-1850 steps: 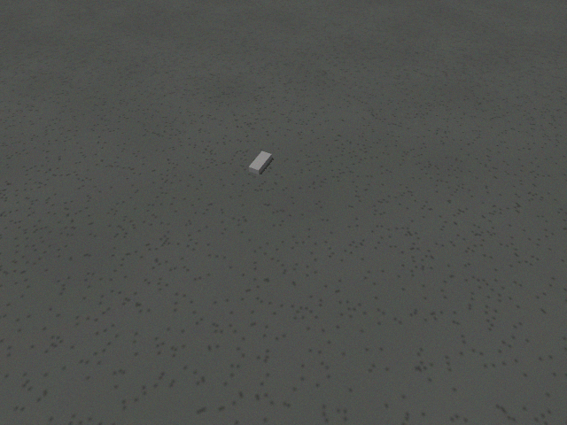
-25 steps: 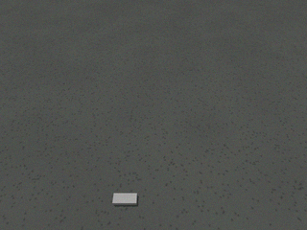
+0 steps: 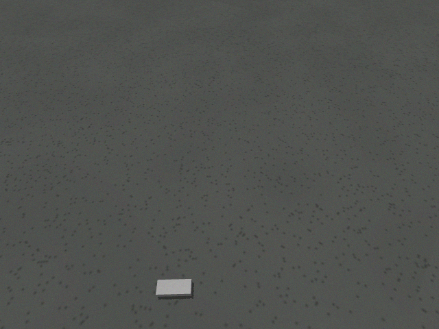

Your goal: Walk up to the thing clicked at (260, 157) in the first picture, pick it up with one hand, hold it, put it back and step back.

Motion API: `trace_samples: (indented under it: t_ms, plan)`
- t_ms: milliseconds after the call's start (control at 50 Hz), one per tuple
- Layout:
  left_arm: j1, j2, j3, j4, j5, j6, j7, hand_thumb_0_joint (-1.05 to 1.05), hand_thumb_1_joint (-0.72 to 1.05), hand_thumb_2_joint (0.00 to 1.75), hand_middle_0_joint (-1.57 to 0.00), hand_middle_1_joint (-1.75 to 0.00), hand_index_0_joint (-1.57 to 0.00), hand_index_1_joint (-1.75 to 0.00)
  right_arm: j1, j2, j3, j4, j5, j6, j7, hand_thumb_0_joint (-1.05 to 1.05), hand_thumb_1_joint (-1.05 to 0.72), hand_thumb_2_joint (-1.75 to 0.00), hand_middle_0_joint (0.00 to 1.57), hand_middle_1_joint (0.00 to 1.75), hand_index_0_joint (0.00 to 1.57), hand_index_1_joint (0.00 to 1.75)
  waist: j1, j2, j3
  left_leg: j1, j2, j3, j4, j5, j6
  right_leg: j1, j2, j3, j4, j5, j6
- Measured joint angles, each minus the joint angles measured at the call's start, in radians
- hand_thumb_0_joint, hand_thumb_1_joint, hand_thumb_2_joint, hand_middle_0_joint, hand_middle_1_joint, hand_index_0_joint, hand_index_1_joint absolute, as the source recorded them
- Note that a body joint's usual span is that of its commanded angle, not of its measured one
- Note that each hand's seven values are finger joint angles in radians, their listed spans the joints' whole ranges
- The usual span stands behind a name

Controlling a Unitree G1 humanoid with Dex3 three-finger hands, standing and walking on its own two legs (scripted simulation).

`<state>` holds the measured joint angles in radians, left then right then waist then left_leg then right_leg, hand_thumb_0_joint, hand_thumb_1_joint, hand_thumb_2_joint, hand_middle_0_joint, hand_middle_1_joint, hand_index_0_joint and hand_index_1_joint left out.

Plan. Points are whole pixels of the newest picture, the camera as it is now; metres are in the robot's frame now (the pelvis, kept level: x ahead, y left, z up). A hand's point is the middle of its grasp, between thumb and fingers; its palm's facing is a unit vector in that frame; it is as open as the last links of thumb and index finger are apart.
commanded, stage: stand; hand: left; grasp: from above
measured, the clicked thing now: (174, 287) +0.41 +0.23 -0.77
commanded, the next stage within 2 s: step back in 1.00 s
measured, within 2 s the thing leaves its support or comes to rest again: neither
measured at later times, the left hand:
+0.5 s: hand out of the picture +0.07 +0.23 -0.17, palm faces +0.01 -0.96 -0.29, open 7.4 cm
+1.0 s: hand out of the picture +0.07 +0.25 -0.16, palm faces -0.01 -0.94 -0.34, open 7.4 cm
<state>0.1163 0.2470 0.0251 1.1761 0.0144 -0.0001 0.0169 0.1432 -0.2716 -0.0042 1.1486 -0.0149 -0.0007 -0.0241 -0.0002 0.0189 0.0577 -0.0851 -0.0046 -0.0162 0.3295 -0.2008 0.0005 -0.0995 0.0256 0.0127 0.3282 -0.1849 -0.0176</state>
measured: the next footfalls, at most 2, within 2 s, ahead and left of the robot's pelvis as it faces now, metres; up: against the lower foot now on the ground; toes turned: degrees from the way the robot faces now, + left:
left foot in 1.34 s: -0.05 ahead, +0.15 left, +0.00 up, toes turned -3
right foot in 1.84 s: -0.16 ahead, -0.08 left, +0.00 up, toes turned -4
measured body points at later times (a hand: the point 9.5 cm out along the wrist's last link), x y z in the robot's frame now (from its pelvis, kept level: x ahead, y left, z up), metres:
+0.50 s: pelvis +0.01 +0.00 +0.00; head +0.01 +0.00 +0.45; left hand +0.07 +0.27 -0.15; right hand +0.06 -0.27 -0.15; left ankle -0.01 +0.12 -0.75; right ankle +0.00 -0.11 -0.75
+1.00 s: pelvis +0.00 +0.00 +0.00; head +0.00 +0.00 +0.45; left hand +0.07 +0.30 -0.13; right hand +0.06 -0.29 -0.14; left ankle -0.01 +0.12 -0.75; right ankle +0.00 -0.11 -0.75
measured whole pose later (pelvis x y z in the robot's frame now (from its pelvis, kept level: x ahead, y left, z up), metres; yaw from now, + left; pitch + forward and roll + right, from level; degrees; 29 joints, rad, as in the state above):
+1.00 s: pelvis +0.00 +0.00 +0.00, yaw -1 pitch -3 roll +0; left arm 0.12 0.33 0.02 1.14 0.01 -0.01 0.00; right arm 0.13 -0.33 -0.01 1.13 -0.01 -0.01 -0.01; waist 0.00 0.01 0.05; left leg -0.07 0.00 0.00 0.31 -0.19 0.00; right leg -0.09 0.03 0.03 0.32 -0.17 -0.02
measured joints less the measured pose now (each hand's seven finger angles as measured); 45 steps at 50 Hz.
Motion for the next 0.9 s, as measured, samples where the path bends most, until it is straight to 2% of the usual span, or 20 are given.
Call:
trace_samples:
  t_ms: [380,660,900]
  plan:
    - [0.010,-0.003,0.009,-0.008,0.001,-0.001,0.006,0.01,0.91,0.90,-0.20,-0.30,-0.20,-0.30,0.004,0.008,-0.013,-0.003,-0.002,0.003,-0.004,0.01,-0.90,-0.90,0.20,0.30,0.20,0.30,-0.003,-0.007,-0.003,0.007,0.002,0.011,0.011,-0.021,0.002,0.003,0.002,0.011,0.012,-0.017,0.002]
    - [0.000,0.050,0.015,-0.030,0.000,-0.007,-0.002,0.01,0.91,0.90,-0.20,-0.30,-0.20,-0.30,-0.003,-0.033,-0.022,-0.021,-0.004,-0.006,0.003,0.01,-0.90,-0.90,0.20,0.30,0.20,0.30,-0.003,-0.011,0.001,0.015,-0.002,0.014,-0.005,-0.003,0.005,0.008,-0.002,0.014,0.003,-0.002,0.004]
    - [0.000,0.078,0.004,-0.035,-0.003,-0.010,-0.012,0.01,0.91,0.90,-0.20,-0.30,-0.20,-0.30,-0.013,-0.058,-0.014,-0.021,-0.001,-0.010,0.013,0.01,-0.90,-0.90,0.20,0.30,0.20,0.30,-0.003,-0.012,-0.002,0.014,-0.001,0.015,-0.018,0.011,0.004,0.005,-0.001,0.015,-0.009,0.012,0.004]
